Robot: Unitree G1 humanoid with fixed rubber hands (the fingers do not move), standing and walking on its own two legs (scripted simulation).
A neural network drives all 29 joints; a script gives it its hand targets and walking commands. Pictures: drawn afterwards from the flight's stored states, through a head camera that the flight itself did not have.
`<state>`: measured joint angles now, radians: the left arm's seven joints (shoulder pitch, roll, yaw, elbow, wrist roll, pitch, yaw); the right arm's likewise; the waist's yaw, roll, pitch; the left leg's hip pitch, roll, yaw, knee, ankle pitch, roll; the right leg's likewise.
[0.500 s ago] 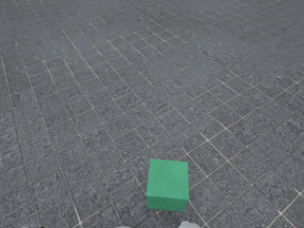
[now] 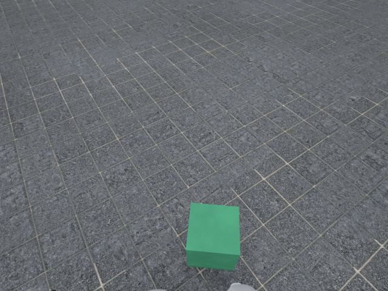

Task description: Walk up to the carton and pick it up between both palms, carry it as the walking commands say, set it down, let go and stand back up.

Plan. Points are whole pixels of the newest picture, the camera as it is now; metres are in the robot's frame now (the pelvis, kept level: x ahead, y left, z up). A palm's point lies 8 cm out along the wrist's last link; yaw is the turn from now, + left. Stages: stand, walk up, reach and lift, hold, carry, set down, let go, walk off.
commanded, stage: walk up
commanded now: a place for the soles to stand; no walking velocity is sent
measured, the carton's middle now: (212, 237) +0.44 -0.06 -0.61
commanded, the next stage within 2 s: none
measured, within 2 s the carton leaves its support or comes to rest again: neither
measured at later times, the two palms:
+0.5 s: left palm out of the picture +0.07 +0.32 -0.08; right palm out of the picture +0.07 -0.33 -0.10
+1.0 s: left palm out of the picture +0.08 +0.33 -0.09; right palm out of the picture +0.06 -0.32 -0.10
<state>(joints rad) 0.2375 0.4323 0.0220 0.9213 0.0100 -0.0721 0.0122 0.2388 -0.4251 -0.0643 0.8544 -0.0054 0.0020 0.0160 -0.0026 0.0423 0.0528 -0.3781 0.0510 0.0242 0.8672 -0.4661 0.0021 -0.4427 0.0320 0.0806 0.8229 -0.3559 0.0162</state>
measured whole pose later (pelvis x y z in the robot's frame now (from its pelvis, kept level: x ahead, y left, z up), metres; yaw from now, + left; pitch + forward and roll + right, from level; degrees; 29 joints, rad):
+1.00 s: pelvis +0.00 +0.00 +0.00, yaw -1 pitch -2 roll -1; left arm 0.23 0.43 0.02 0.93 0.01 -0.07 0.01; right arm 0.24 -0.43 -0.06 0.88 -0.01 0.00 0.02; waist 0.00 0.04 0.06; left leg -0.37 0.06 0.03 0.86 -0.47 0.00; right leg -0.44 0.04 0.09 0.81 -0.35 0.01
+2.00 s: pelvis +0.00 +0.00 +0.00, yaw -2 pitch -2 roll -1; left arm 0.22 0.43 0.02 0.94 0.01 -0.07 0.01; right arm 0.24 -0.43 -0.06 0.87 -0.01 0.00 0.02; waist 0.00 0.05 0.06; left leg -0.36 0.05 0.03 0.86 -0.47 0.00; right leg -0.44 0.04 0.09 0.81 -0.34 0.02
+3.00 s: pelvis +0.00 +0.00 +0.00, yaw -2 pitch -2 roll -1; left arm 0.21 0.43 0.02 0.95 0.01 -0.06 0.01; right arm 0.24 -0.43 -0.06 0.90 -0.01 0.00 0.02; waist 0.00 0.04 0.06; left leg -0.36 0.04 0.03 0.86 -0.46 0.00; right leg -0.43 0.04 0.10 0.81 -0.34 0.02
